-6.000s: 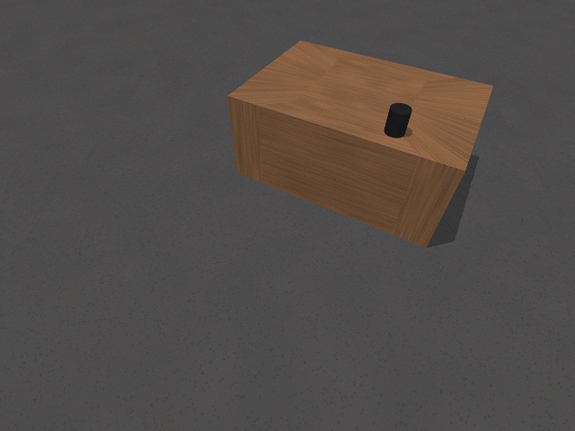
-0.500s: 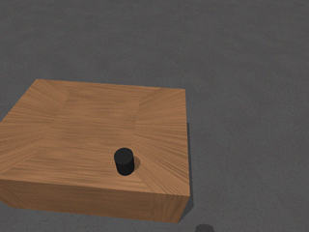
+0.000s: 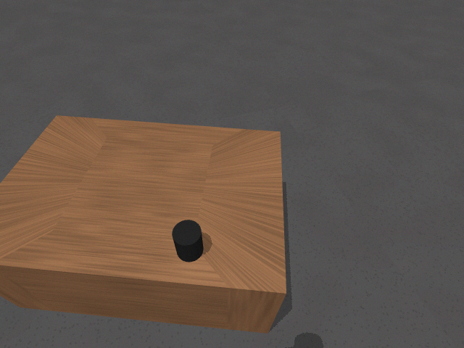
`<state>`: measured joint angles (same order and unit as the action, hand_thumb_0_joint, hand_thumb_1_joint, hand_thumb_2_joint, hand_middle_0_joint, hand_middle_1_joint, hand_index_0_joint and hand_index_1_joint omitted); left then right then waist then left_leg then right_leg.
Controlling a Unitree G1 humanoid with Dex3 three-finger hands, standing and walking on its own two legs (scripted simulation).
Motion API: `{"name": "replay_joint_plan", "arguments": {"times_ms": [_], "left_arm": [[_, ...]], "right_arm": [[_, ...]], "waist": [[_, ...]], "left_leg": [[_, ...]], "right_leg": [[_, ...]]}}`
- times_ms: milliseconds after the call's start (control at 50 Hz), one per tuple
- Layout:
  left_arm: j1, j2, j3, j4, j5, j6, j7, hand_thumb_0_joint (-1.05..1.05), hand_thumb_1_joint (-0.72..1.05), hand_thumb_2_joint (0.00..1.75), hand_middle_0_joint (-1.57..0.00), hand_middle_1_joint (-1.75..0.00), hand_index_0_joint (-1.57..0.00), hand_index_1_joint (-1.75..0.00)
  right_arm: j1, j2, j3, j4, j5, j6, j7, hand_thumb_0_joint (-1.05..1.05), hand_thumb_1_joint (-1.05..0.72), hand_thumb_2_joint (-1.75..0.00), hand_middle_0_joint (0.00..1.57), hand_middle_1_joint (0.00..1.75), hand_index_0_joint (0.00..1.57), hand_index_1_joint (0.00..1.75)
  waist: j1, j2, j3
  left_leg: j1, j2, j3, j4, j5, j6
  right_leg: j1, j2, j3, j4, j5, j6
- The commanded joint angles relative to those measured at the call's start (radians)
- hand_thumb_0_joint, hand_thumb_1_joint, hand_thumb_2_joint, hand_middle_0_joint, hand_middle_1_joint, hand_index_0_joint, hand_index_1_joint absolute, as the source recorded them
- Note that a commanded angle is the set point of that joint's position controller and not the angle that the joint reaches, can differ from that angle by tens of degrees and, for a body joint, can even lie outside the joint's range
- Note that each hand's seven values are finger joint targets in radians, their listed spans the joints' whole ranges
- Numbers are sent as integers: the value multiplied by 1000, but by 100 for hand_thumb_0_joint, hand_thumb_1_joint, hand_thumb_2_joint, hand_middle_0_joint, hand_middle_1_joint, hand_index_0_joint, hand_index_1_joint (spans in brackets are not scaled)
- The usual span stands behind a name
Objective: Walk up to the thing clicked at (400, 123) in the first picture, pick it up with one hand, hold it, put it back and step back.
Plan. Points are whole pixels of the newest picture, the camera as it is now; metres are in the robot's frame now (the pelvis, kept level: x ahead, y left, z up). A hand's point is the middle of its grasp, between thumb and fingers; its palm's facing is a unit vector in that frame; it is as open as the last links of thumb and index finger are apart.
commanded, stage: stand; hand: left
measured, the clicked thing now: (188, 241) +0.46 +0.14 -0.28
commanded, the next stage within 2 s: go down in 0.84 s
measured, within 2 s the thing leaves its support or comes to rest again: neither
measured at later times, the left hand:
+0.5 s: hand out of the picture +0.07 +0.25 -0.16, palm faces -0.03 -0.94 -0.34, open 7.4 cm
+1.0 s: hand out of the picture +0.08 +0.25 -0.16, palm faces +0.00 -0.95 -0.32, open 7.6 cm
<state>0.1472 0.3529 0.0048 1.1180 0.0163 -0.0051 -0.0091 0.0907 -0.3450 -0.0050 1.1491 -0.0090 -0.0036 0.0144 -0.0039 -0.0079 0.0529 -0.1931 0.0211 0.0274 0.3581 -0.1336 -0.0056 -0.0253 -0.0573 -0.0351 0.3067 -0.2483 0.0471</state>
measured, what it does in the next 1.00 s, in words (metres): stands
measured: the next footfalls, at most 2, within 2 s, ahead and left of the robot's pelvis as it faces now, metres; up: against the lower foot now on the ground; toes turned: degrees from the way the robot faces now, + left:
none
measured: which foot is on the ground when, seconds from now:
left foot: down 0.00-1.00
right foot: down 0.00-1.00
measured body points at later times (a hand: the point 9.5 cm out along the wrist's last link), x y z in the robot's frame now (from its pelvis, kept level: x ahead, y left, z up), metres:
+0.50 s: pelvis +0.00 +0.00 +0.00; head +0.02 +0.00 +0.45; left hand +0.07 +0.30 -0.14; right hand +0.08 -0.30 -0.13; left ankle +0.04 +0.12 -0.75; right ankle -0.05 -0.15 -0.75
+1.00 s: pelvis +0.00 +0.00 +0.00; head +0.03 +0.00 +0.45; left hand +0.08 +0.30 -0.14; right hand +0.09 -0.30 -0.13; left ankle +0.04 +0.12 -0.75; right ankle -0.05 -0.15 -0.75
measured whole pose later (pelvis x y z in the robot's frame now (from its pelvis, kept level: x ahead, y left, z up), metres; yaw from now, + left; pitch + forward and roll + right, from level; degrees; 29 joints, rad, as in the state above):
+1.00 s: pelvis +0.00 +0.00 +0.00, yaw +0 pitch -1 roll +0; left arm 0.16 0.34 0.01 1.04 -0.02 0.00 0.00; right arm 0.11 -0.34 0.00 1.07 0.03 -0.02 0.00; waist -0.01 -0.01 0.06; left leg -0.23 0.02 0.03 0.39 -0.16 -0.01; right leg -0.06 -0.06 -0.03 0.35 -0.27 0.04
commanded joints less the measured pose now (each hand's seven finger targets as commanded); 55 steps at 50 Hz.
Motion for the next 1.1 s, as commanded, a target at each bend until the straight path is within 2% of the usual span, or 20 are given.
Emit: {"name": "replay_joint_plan", "arguments": {"times_ms": [0, 40, 100, 200, 340, 440, 580, 620, 740, 840, 900, 920, 940, 960, 980, 1000, 1020, 1040, 1060, 1080], "left_arm": [[-22, 217, 39, -54, -2, -20, 19, 0, 90, 90, -20, -30, -20, -30], [-27, 217, 40, -56, -1, -18, 19, 0, 90, 90, -20, -30, -20, -30], [-29, 215, 41, -59, -1, -17, 19, 0, 90, 90, -20, -30, -20, -30], [-30, 213, 42, -59, -1, -15, 18, 0, 90, 90, -20, -30, -20, -30], [-25, 214, 43, -61, -1, -17, 18, 0, 90, 90, -20, -30, -20, -30], [-25, 213, 43, -56, -1, -13, 17, 0, 90, 90, -20, -30, -20, -30], [-27, 215, 42, -64, -2, -17, 20, 0, 90, 90, -20, -30, -20, -30], [-20, 215, 42, -63, -1, -17, 19, 0, 90, 90, -20, -30, -20, -30], [-27, 218, 46, -64, -1, -16, 19, 0, 90, 90, -20, -30, -20, -30], [-25, 218, 47, -66, 1, -17, 19, 0, 90, 90, -20, -30, -20, -30], [-24, 218, 48, -63, -1, -15, 17, 0, 90, 90, -20, -30, -20, -30], [-17, 210, 46, -65, 0, -15, 16, 0, 82, 82, -14, -22, -18, -22], [-368, 23, 8, -416, -82, -102, 24, 0, 74, 74, -6, -14, -10, -14], [-424, 106, 37, -432, -86, -97, 40, 0, 66, 66, 0, -6, -2, -6], [-303, 132, 32, -343, -85, -71, 47, 0, 58, 58, 0, 0, 0, -1], [-228, 218, 90, -222, -77, -27, 51, 0, 50, 50, -1, -1, 0, -3], [-237, 225, 108, -186, -65, 3, 48, 0, 42, 42, -1, -1, 0, -3], [-246, 211, 113, -202, -55, 12, 45, 0, 39, 34, -1, -2, 0, -3], [-242, 197, 121, -192, -41, 31, 39, 0, 37, 26, -2, 0, -1, -1], [-182, 234, 164, -196, -18, 59, 29, 0, 35, 24, -2, 0, -1, 0]], "right_arm": [[-43, -218, -40, -60, 5, -23, -17, 0, -90, -90, 20, 30, 20, 30], [-41, -219, -40, -62, 5, -22, -17, 0, -90, -90, 20, 30, 20, 30], [-50, -220, -41, -68, 3, -25, -18, 0, -90, -90, 20, 30, 20, 30], [-38, -221, -39, -64, 4, -25, -20, 0, -90, -90, 20, 30, 20, 30], [-44, -221, -39, -69, 3, -29, -21, 0, -90, -90, 20, 30, 20, 30], [-41, -220, -39, -68, 5, -23, -20, 0, -90, -90, 20, 30, 20, 30], [-47, -216, -39, -69, 4, -25, -20, 0, -90, -90, 20, 30, 20, 30], [-41, -216, -41, -68, 5, -23, -21, 0, -90, -90, 20, 30, 20, 30], [-38, -215, -39, -73, 4, -21, -18, 0, -90, -90, 20, 30, 20, 30], [-34, -219, -40, -74, 3, -23, -19, 0, -90, -90, 20, 30, 20, 30], [-29, -216, -38, -72, 4, -24, -20, 0, -90, -90, 20, 30, 20, 30], [-31, -222, -39, -73, 3, -25, -20, 0, -82, -82, 12, 22, 12, 22], [-382, -58, -19, -424, 100, -134, -36, 0, -74, -74, 4, 14, 5, 14], [-305, -120, -27, -459, 94, -158, -50, 0, -66, -66, 4, 6, 5, 6], [-186, -187, -62, -357, 93, -146, -64, 0, -58, -58, 4, 5, 5, 5], [-106, -240, -113, -261, 93, -123, -78, 0, -50, -50, 5, 5, 5, 5], [-128, -230, -122, -289, 92, -121, -79, 0, -42, -42, 5, 5, 5, 5], [-179, -195, -121, -337, 82, -132, -76, 0, -34, -34, 5, 5, 5, 5], [-151, -173, -121, -356, 71, -129, -74, 0, -26, -26, 5, 5, 5, 5], [-26, -208, -177, -406, 55, -121, -67, 0, -18, -21, 5, 5, 5, 5]], "waist": [[0, 3, -74], [-2, 12, -71], [3, 11, -83], [2, 22, -79], [7, 17, -97], [1, 9, -59], [4, 6, -84], [2, -1, -74], [-2, 4, -56], [0, 9, -69], [-2, 17, -59], [3, 28, -76], [-40, 75, -98], [-34, 89, -121], [-39, 58, -76], [-37, 41, -78], [-24, 1, -121], [-2, 14, -234], [-9, 17, -299], [-23, -6, -349]], "left_leg": [[109, 114, -98, -33, 167, 24], [102, 110, -99, -44, 120, 21], [107, 119, -102, -36, 189, 24], [111, 117, -101, -42, 164, 22], [123, 121, -101, -32, 224, 25], [104, 108, -99, -44, 136, 22], [119, 118, -96, -20, 225, 24], [113, 111, -91, -25, 176, 25], [96, 109, -98, -39, 119, 25], [103, 113, -101, -35, 152, 26], [97, 112, -106, -47, 127, 22], [106, 116, -105, -43, 143, 25], [22, -3, 13, 34, 68, -4], [58, -2, 10, 32, 21, -13], [26, 9, 6, 27, -20, -12], [-25, 4, 8, 70, -4, -12], [-58, 6, 3, 121, 16, -7], [-27, 9, -3, 148, 56, -8], [-20, 5, -3, 169, 80, -5], [-15, 3, -1, 184, 118, 4]], "right_leg": [[-80, -97, 63, -71, 142, -52], [-85, -93, 60, -70, 112, -54], [-73, -95, 57, -57, 139, -54], [-72, -95, 61, -59, 128, -56], [-54, -96, 58, -55, 169, -52], [-82, -93, 59, -71, 115, -57], [-68, -98, 58, -65, 179, -53], [-70, -97, 61, -77, 155, -56], [-76, -95, 63, -80, 111, -58], [-71, -95, 59, -73, 127, -56], [-72, -92, 60, -67, 107, -58], [-68, -93, 58, -67, 120, -56], [-252, 52, -11, 51, 147, -54], [-225, 48, -13, 57, 116, -58], [-241, 56, -16, 59, 82, -57], [-277, 58, -17, 90, 91, -57], [-294, 65, -17, 131, 101, -58], [-279, 66, -16, 166, 129, -61], [-280, 65, -11, 185, 156, -59], [-277, 70, -12, 195, 191, -58]]}}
